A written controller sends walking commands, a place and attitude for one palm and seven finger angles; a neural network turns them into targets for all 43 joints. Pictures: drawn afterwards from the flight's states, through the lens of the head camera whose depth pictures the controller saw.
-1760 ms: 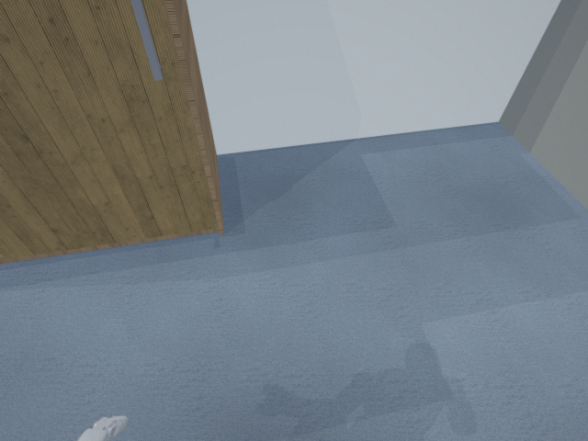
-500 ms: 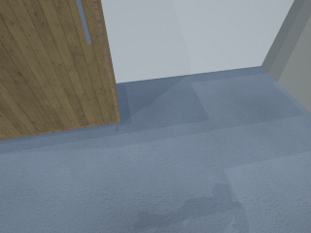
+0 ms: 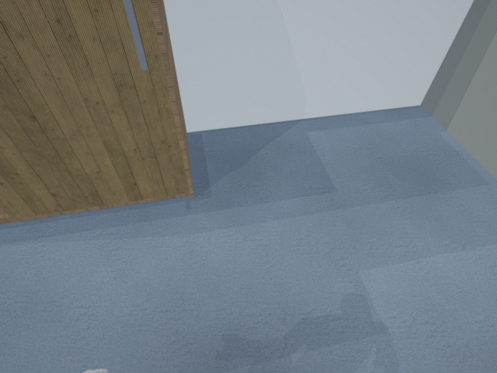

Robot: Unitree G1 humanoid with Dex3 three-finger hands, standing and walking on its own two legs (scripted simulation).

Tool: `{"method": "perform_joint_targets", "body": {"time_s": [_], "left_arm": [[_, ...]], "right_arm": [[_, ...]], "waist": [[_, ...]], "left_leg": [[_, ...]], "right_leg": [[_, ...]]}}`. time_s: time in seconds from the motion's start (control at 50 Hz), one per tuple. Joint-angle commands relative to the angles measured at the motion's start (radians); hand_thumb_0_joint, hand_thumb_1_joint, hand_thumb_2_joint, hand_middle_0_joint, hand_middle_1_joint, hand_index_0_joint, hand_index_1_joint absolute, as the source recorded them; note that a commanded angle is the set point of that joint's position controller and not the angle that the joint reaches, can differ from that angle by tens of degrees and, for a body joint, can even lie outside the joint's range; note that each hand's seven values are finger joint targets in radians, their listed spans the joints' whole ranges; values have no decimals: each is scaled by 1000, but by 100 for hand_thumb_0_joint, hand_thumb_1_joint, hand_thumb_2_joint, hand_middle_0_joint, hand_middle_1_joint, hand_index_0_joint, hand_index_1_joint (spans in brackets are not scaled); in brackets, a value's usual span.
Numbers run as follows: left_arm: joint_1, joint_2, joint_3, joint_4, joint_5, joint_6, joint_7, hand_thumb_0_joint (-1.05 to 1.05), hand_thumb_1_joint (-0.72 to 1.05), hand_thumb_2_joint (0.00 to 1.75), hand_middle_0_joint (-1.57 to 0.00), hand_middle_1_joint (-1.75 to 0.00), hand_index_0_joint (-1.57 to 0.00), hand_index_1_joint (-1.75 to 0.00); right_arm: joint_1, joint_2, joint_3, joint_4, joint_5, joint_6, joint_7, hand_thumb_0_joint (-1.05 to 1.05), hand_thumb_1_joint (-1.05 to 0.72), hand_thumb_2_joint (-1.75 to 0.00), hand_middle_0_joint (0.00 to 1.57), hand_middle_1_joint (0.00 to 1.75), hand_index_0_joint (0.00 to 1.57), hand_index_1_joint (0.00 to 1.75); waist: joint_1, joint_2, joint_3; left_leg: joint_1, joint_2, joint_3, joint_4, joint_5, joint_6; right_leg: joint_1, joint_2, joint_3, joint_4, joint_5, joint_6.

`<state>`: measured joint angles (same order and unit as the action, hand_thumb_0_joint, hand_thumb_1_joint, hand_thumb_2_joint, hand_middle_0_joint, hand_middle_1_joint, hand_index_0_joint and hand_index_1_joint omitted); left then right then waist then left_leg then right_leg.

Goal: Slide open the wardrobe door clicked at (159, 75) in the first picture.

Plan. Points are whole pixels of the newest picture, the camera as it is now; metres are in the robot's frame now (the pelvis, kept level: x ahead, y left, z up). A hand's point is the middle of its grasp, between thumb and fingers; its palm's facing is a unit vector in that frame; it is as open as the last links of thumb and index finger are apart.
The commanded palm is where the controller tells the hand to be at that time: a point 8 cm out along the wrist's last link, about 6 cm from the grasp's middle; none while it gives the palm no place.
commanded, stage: walk to a spot facing it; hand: right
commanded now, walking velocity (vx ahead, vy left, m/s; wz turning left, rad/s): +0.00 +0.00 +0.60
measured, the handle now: (135, 27) +1.01 +0.39 +0.11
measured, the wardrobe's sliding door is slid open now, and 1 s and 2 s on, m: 0.00 0.00 0.00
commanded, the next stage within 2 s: none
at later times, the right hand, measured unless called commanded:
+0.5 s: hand out of the picture +0.05 -0.17 -0.17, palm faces -0.18 +0.95 -0.24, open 7.4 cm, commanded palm none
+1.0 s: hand out of the picture +0.12 -0.22 -0.17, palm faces -0.46 +0.86 -0.20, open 7.4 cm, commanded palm none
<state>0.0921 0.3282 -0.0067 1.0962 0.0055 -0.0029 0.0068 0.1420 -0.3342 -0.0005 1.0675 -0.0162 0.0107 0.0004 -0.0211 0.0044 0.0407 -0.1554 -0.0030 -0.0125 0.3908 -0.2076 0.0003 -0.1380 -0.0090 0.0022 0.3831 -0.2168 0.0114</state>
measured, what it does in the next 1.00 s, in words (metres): steps on the spot, turning left: right foot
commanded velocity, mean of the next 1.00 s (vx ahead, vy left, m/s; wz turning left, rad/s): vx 0.06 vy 0.00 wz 0.60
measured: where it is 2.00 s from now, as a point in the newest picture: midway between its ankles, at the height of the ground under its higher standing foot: outside the picture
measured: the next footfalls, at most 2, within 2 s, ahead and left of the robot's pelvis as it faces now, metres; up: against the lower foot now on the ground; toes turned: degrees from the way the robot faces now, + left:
right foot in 0.74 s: +0.02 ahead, -0.14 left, +0.00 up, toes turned +22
left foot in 1.24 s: -0.10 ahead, +0.13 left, +0.00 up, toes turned +47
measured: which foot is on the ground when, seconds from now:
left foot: down 0.00-0.76, up 0.78-1.00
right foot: down 0.00-0.32, up 0.34-0.72, down 0.74-1.00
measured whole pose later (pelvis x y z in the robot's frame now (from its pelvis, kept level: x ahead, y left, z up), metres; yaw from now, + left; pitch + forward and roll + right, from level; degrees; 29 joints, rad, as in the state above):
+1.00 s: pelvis -0.05 -0.06 +0.00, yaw +32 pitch +0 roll +2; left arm 0.25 0.19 0.02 0.92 0.02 -0.01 0.02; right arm 0.24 -0.28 -0.10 0.90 -0.04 0.09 0.06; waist -0.02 0.03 0.02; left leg -0.51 0.02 0.00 1.08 -0.34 -0.06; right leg -0.17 -0.08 -0.15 0.45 -0.27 -0.02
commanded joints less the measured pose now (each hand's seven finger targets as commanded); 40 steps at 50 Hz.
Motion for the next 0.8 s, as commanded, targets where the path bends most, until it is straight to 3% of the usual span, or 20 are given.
{"method": "perform_joint_targets", "body": {"time_s": [0.0,0.12,0.16,0.2,0.22,0.26,0.28,0.3,0.32,0.36,0.38,0.44,0.58,0.64,0.68,0.7,0.72,0.74,0.76,0.78], "left_arm": [[56,100,39,-83,6,3,22,0,90,90,-20,-30,-20,-30],[57,112,71,-163,8,14,27,0,90,90,-20,-30,-20,-30],[51,122,82,-182,9,11,27,0,90,90,-20,-30,-20,-30],[37,127,92,-197,9,2,26,0,90,90,-20,-30,-20,-30],[23,123,95,-209,10,1,26,0,90,90,-20,-30,-20,-30],[-21,118,99,-227,16,3,28,0,90,90,-20,-30,-20,-30],[-9,95,98,-231,12,12,23,0,90,90,-20,-30,-20,-30],[24,-2,83,-266,6,17,17,0,90,90,-20,-30,-20,-30],[14,36,84,-271,5,26,22,0,90,90,-20,-30,-20,-30],[-10,30,90,-253,6,29,18,0,90,90,-20,-30,-20,-30],[17,25,91,-242,11,26,14,0,90,90,-20,-30,-20,-30],[55,5,86,-221,12,25,14,0,90,90,-20,-30,-20,-30],[9,-9,79,-254,1,18,24,0,90,90,-20,-30,-20,-30],[45,-8,78,-256,-7,11,28,0,90,90,-20,-30,-20,-30],[141,-3,79,-234,-10,3,35,0,90,90,-20,-30,-20,-30],[193,14,83,-222,-10,-6,39,0,90,90,-20,-30,-20,-30],[207,81,94,-228,-4,-13,42,0,90,90,-20,-30,-20,-30],[173,160,107,-258,9,-8,40,0,90,90,-20,-30,-20,-30],[111,125,99,-263,11,-6,41,0,90,90,-20,-30,-20,-30],[45,80,85,-283,14,-7,40,0,90,90,-20,-30,-20,-30]], "right_arm": [[27,-112,-35,-87,2,12,-15,0,-90,-90,20,30,20,30],[44,-95,-57,-173,-4,31,-2,0,-90,-90,20,30,20,30],[54,-70,-61,-196,-4,33,4,0,-90,-90,20,30,20,30],[68,-38,-67,-212,-4,38,10,0,-90,-90,20,30,20,30],[78,-32,-73,-218,-4,40,11,0,-90,-90,20,30,20,30],[166,-16,-82,-206,-4,30,15,0,-90,-90,20,30,20,30],[223,-48,-91,-192,-9,16,14,0,-90,-90,20,30,20,30],[241,-171,-112,-198,-23,-3,-4,0,-90,-90,20,30,20,30],[258,-165,-105,-200,1,2,-15,0,-90,-90,20,30,20,30],[139,-117,-99,-229,-3,9,-15,0,-90,-90,20,30,20,30],[102,-92,-95,-241,-3,7,-14,0,-90,-90,20,30,20,30],[105,-76,-95,-239,-4,2,-15,0,-90,-90,20,30,20,30],[157,-95,-110,-220,-10,15,-11,0,-90,-90,20,30,20,30],[123,-107,-115,-230,-13,24,-10,0,-90,-90,20,30,20,30],[66,-108,-115,-243,-10,31,-8,0,-90,-90,20,30,20,30],[44,-87,-111,-255,-5,33,-6,0,-90,-90,20,30,20,30],[47,-32,-102,-271,3,37,-1,0,-90,-90,20,30,20,30],[38,0,-100,-297,0,38,11,0,-90,-90,20,30,20,30],[11,-51,-115,-280,-19,45,8,0,-90,-90,20,30,20,30],[31,-61,-129,-259,-21,46,20,0,-90,-90,20,30,20,30]], "waist": [[26,20,-71],[26,-32,-66],[22,-110,-64],[12,-214,-56],[2,-209,-52],[-52,-139,-62],[-70,3,-74],[-54,381,-55],[-63,256,-72],[-21,152,-5],[2,116,-21],[6,96,-97],[-30,142,-124],[-16,171,-132],[36,161,-149],[62,132,-160],[70,-70,-146],[61,-305,-64],[53,-263,2],[7,-145,32]], "left_leg": [[-49,115,-138,33,284,29],[-174,56,-144,169,178,28],[-213,11,-99,284,108,13],[-229,-15,-2,484,-218,-15],[-210,13,-7,523,-286,-16],[-90,36,-2,336,-195,-8],[2,71,-59,118,29,4],[63,336,-529,-59,325,88],[-10,378,-538,-108,333,156],[-120,287,-487,-118,58,176],[-112,251,-428,-107,50,177],[-58,202,-357,-72,132,165],[5,180,-429,-48,228,184],[-36,160,-469,-39,237,168],[-120,132,-459,-12,186,122],[-228,81,-412,37,105,74],[-419,-34,-296,181,-114,21],[-530,-112,-96,461,-335,-35],[-505,-44,-120,633,-301,-55],[-445,-34,-109,760,-230,-60]], "right_leg": [[6,-123,10,46,171,-12],[-43,-180,31,78,47,-43],[-58,-238,75,35,34,-77],[-86,-346,124,-17,162,-155],[-114,-378,127,-7,217,-180],[-157,-329,19,160,266,-123],[-226,-231,-82,386,142,-40],[-491,-32,-149,682,-329,50],[-455,-40,5,761,-354,43],[-446,-65,52,812,-238,37],[-429,-73,43,792,-181,43],[-374,-60,15,707,-146,55],[-319,-22,0,462,-210,50],[-228,0,4,310,-228,32],[-78,13,-10,131,-134,19],[68,-20,10,12,-76,3],[177,-195,201,-116,-160,-50],[88,-435,409,-198,-163,-132],[-72,-455,404,-200,-125,-153],[-165,-383,290,-182,-93,-154]]}}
